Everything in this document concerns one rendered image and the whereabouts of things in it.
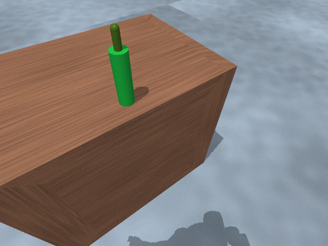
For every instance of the bottle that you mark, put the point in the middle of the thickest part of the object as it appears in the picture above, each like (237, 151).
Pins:
(121, 68)

